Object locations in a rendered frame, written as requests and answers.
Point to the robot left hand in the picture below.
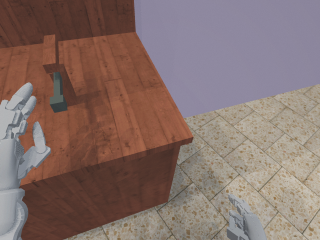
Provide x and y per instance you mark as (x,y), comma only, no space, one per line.
(13,116)

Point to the left robot forearm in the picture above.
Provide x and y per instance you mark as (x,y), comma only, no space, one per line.
(13,213)

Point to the counter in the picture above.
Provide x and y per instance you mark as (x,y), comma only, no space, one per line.
(114,150)

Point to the tap lever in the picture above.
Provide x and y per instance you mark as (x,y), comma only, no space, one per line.
(57,101)

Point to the robot right hand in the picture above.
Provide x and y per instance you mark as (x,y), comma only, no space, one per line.
(248,227)

